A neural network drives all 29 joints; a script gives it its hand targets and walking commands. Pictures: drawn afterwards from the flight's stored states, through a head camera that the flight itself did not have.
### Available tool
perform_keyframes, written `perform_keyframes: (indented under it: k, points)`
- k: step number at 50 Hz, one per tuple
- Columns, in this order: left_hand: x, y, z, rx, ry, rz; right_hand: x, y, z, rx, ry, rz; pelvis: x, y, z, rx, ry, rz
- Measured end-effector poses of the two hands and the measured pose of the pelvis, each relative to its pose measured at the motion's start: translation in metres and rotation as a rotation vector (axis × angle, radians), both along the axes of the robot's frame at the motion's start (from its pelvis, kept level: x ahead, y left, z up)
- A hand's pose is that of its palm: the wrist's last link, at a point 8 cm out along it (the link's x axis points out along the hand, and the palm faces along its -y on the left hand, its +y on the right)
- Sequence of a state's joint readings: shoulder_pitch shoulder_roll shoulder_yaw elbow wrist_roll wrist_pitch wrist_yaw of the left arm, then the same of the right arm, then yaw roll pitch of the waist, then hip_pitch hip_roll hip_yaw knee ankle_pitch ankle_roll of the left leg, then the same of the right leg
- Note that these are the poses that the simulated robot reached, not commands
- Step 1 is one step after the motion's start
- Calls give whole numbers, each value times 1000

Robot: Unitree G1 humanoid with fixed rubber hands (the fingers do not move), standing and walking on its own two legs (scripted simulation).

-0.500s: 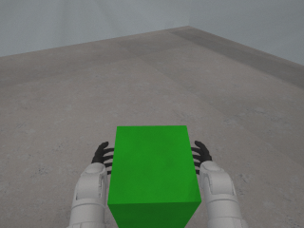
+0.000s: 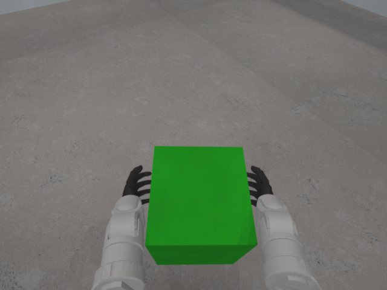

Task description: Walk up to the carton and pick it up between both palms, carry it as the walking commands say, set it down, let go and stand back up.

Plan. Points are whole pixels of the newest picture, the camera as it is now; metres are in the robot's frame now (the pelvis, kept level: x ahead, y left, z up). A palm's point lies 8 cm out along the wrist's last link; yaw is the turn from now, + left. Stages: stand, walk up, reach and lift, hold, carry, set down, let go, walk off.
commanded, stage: set down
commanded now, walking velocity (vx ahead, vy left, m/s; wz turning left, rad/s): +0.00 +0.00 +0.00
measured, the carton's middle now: (197, 210) +0.34 +0.01 -0.08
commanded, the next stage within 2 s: none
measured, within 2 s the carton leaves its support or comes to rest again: neither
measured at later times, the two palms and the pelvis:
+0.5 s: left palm (140, 208) +0.34 +0.16 -0.10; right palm (252, 204) +0.36 -0.13 -0.10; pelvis -0.01 -0.02 -0.05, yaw +1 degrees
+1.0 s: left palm (145, 211) +0.37 +0.16 -0.19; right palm (244, 209) +0.39 -0.13 -0.19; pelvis -0.02 -0.01 -0.13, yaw +0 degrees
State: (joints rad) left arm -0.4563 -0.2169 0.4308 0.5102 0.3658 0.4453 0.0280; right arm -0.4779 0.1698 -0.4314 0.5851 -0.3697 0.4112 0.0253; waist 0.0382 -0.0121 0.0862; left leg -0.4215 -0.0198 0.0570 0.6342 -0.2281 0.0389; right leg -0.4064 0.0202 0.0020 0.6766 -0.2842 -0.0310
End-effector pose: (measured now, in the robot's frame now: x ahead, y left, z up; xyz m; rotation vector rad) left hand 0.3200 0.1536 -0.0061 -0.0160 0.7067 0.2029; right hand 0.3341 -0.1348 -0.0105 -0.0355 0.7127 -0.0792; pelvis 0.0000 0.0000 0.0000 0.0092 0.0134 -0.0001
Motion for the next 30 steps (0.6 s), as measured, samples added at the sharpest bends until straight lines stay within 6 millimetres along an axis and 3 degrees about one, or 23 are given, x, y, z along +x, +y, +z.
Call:
perform_keyframes:
  k: [17, 30]
  points:
    - [14, 0, -68, -5, -27, 14, 20, 0, -65, 13, -24, 0, -9, -17, -32, -8, 246, 23]
    - [31, 4, -113, -24, -36, 17, 36, 4, -108, 24, -30, -19, -9, -17, -66, -18, 399, 24]
